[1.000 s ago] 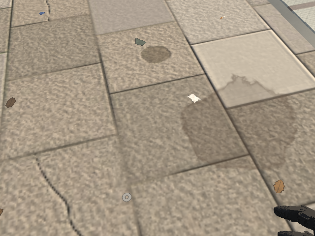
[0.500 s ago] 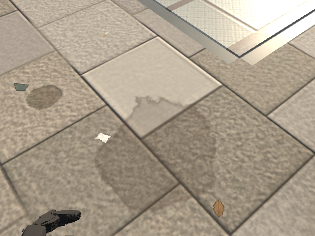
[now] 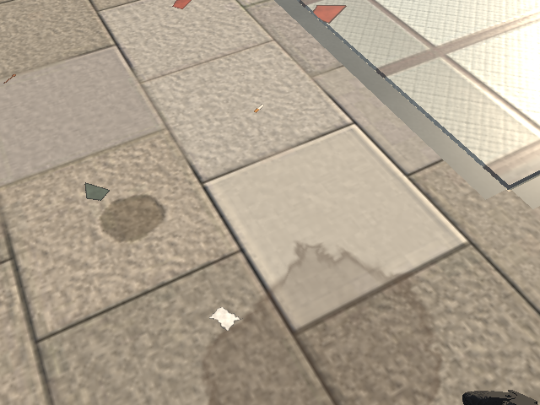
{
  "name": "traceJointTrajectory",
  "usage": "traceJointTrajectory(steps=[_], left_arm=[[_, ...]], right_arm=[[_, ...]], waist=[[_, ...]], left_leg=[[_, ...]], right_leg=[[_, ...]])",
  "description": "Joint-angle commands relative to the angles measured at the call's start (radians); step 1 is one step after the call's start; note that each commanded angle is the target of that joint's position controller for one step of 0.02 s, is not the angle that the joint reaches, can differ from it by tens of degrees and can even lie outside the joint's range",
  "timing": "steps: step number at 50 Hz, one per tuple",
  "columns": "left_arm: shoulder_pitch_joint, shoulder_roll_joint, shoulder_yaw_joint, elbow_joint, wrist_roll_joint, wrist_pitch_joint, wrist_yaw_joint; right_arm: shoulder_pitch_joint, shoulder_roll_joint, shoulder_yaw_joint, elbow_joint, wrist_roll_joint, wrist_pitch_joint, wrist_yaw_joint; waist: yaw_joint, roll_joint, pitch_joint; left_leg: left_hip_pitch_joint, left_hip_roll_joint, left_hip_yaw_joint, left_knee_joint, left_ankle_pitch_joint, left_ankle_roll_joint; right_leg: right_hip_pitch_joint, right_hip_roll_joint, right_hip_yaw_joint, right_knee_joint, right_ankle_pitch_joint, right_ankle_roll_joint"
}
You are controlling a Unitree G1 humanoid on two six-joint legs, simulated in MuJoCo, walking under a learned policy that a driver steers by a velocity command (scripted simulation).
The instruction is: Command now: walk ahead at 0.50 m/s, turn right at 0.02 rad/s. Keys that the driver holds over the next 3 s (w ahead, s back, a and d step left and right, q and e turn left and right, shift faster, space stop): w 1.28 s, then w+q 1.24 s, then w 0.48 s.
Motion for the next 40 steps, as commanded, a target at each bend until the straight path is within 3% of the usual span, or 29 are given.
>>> traceJointTrajectory(steps=[1,2,3,4,5,6,7,8,9,10,13,16,19,24,27,28,29,30,31,32,33,34,35,37,40], left_arm=[[-0.004,0.187,0.046,-0.023,-0.003,0.007,0.011],[-0.023,0.189,0.045,-0.022,-0.002,0.014,0.013],[-0.018,0.161,0.033,-0.026,0.007,0.018,0.016],[0.073,0.074,0.003,-0.056,0.019,0.008,0.013],[0.12,0.027,-0.014,-0.037,0.016,-0.013,0.006],[0.026,0.131,0.012,-0.048,-0.01,-0.029,-0.003],[-0.058,0.151,0.017,-0.074,-0.025,-0.039,-0.005],[-0.106,0.143,0.016,-0.083,-0.015,-0.041,0.0],[-0.113,0.133,0.021,-0.081,-0.003,-0.035,0.003],[-0.088,0.114,0.02,-0.073,0.0,-0.025,0.004],[-0.088,0.071,0.012,-0.07,0.008,-0.001,0.009],[-0.189,0.061,0.007,-0.1,0.016,-0.003,0.008],[-0.291,0.037,-0.004,-0.121,0.012,-0.015,-0.005],[-0.422,0.046,-0.009,-0.164,0.0,-0.027,-0.031],[-0.393,0.08,0.001,-0.164,0.001,-0.032,-0.042],[-0.327,0.101,0.012,-0.146,0.003,-0.033,-0.041],[-0.186,0.14,0.035,-0.1,0.007,-0.033,-0.035],[-0.008,0.204,0.057,-0.057,0.016,-0.031,-0.026],[0.071,0.297,0.08,-0.033,0.017,-0.022,-0.024],[0.073,0.201,0.052,-0.038,0.004,-0.023,-0.027],[-0.006,0.16,0.036,-0.047,0.004,-0.026,-0.025],[-0.083,0.139,0.029,-0.062,0.009,-0.027,-0.024],[-0.136,0.109,0.02,-0.067,0.015,-0.028,-0.025],[-0.176,0.079,0.011,-0.065,0.027,-0.036,-0.028],[-0.159,0.11,0.019,-0.038,0.018,-0.047,-0.022]], right_arm=[[-0.032,-0.119,-0.033,-0.071,0.0,-0.021,0.008],[0.066,-0.143,-0.049,-0.044,-0.003,-0.022,0.003],[0.225,-0.192,-0.073,0.003,-0.005,-0.02,-0.007],[0.355,-0.289,-0.095,0.02,-0.025,-0.018,-0.015],[0.401,-0.272,-0.09,0.041,-0.01,-0.012,-0.008],[0.363,-0.198,-0.067,0.035,0.003,-0.013,-0.01],[0.288,-0.174,-0.06,0.022,0.001,-0.012,-0.013],[0.228,-0.155,-0.054,0.013,-0.007,-0.012,-0.015],[0.19,-0.127,-0.046,0.008,-0.019,-0.016,-0.013],[0.173,-0.113,-0.041,0.007,-0.027,-0.02,-0.012],[0.183,-0.129,-0.046,0.026,-0.016,-0.034,-0.015],[0.222,-0.156,-0.054,0.05,-0.013,-0.029,-0.03],[0.259,-0.168,-0.055,0.07,-0.005,-0.021,-0.04],[0.346,-0.184,-0.063,0.122,0.006,0.001,-0.046],[0.335,-0.2,-0.072,0.133,0.011,0.017,-0.053],[0.315,-0.206,-0.074,0.13,0.012,0.022,-0.056],[0.305,-0.189,-0.067,0.127,0.009,0.029,-0.058],[0.317,-0.147,-0.047,0.106,-0.009,0.03,-0.061],[0.437,-0.027,-0.01,0.089,-0.016,0.009,-0.049],[0.392,-0.094,-0.023,0.103,-0.001,-0.015,-0.045],[0.297,-0.162,-0.043,0.071,0.028,-0.031,-0.038],[0.242,-0.162,-0.043,0.058,0.03,-0.037,-0.041],[0.214,-0.154,-0.047,0.056,0.015,-0.036,-0.045],[0.25,-0.124,-0.048,0.068,0.006,-0.015,-0.046],[0.223,-0.092,-0.044,0.058,-0.003,0.008,-0.05]], waist=[[-0.058,-0.124,0.021],[-0.116,-0.124,-0.039],[-0.182,-0.101,-0.151],[-0.177,0.072,-0.322],[-0.171,0.236,-0.412],[-0.193,0.141,-0.3],[-0.175,0.087,-0.17],[-0.151,0.026,-0.092],[-0.12,0.022,-0.047],[-0.092,0.044,-0.048],[-0.07,0.034,-0.027],[-0.092,0.009,0.004],[-0.126,0.01,0.024],[-0.163,0.01,0.059],[-0.123,0.028,0.036],[-0.081,0.038,-0.005],[-0.012,0.023,-0.093],[0.051,-0.049,-0.239],[0.001,-0.303,-0.363],[0.035,-0.267,-0.376],[0.025,-0.214,-0.224],[-0.003,-0.148,-0.139],[-0.028,-0.113,-0.074],[-0.08,-0.15,-0.054],[-0.094,-0.124,-0.019]], left_leg=[[0.051,-0.024,0.019,-0.035,-0.093,0.045],[0.193,-0.06,0.054,-0.057,-0.096,0.068],[0.436,-0.046,0.042,-0.036,-0.066,0.1],[0.834,0.198,-0.307,-0.018,-0.108,0.224],[0.99,0.312,-0.689,-0.187,-0.307,0.317],[0.921,0.288,-0.644,-0.234,-0.442,0.272],[0.782,0.259,-0.514,-0.259,-0.42,0.236],[0.644,0.224,-0.416,-0.286,-0.335,0.222],[0.538,0.189,-0.341,-0.317,-0.242,0.211],[0.48,0.169,-0.298,-0.344,-0.187,0.209],[0.418,0.155,-0.202,-0.402,-0.068,0.23],[0.44,0.139,-0.129,-0.426,0.0,0.221],[0.439,0.102,-0.054,-0.433,0.001,0.189],[0.574,0.161,-0.061,-0.392,-0.006,0.181],[0.66,0.197,-0.071,-0.309,0.132,0.157],[0.665,0.183,-0.055,-0.23,0.282,0.143],[0.629,0.134,-0.016,-0.064,0.389,0.117],[0.459,0.079,0.024,0.21,0.217,0.083],[0.033,-0.108,0.047,0.588,-0.317,0.007],[-0.095,-0.108,-0.099,0.713,-0.618,0.018],[-0.172,-0.052,-0.101,0.748,-0.552,0.036],[-0.156,0.002,-0.07,0.709,-0.456,0.04],[-0.125,0.034,-0.057,0.648,-0.388,0.034],[-0.016,0.07,-0.063,0.583,-0.316,0.02],[-0.032,0.081,-0.047,0.485,-0.244,-0.012]], right_leg=[[0.02,-0.308,0.128,0.05,0.562,-0.136],[0.011,-0.276,0.098,0.167,0.726,-0.116],[-0.076,-0.221,0.057,0.367,0.733,-0.085],[-0.412,-0.113,0.009,0.743,0.405,-0.022],[-0.658,0.021,0.102,0.965,-0.256,0.01],[-0.773,-0.04,0.17,1.061,-0.25,-0.004],[-0.812,-0.093,0.135,1.044,-0.155,-0.017],[-0.787,-0.136,0.109,0.994,-0.069,-0.016],[-0.736,-0.168,0.11,0.937,-0.008,-0.013],[-0.676,-0.184,0.115,0.911,0.028,-0.008],[-0.665,-0.198,0.1,0.822,0.085,0.02],[-0.725,-0.2,0.091,0.645,0.244,0.044],[-0.674,-0.167,0.058,0.446,0.398,0.045],[-0.679,-0.135,0.053,0.298,0.398,0.023],[-0.622,-0.115,0.047,0.26,0.285,-0.016],[-0.52,-0.087,0.02,0.245,0.259,-0.035],[-0.324,-0.06,-0.006,0.228,0.267,-0.063],[-0.025,-0.182,0.126,0.272,0.287,-0.119],[0.337,-0.413,0.592,0.197,0.08,-0.287],[0.343,-0.428,0.75,0.081,-0.047,-0.285],[0.222,-0.397,0.609,0.06,-0.053,-0.236],[0.083,-0.359,0.49,0.038,0.029,-0.21],[-0.037,-0.324,0.406,0.005,0.116,-0.2],[-0.164,-0.279,0.312,-0.051,0.214,-0.191],[-0.223,-0.27,0.228,-0.107,0.305,-0.213]])
Next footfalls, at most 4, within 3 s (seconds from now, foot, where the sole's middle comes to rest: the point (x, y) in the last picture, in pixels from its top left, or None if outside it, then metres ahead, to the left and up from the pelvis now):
0.06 left None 0.22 0.13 -0.77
0.60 right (353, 392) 0.52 -0.11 -0.77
1.12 left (266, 277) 0.82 0.12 -0.77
1.64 right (345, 201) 1.11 -0.10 -0.77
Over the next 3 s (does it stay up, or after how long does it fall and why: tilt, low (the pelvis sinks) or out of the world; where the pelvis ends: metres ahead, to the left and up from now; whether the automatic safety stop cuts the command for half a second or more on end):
stays up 1.58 0.33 0.01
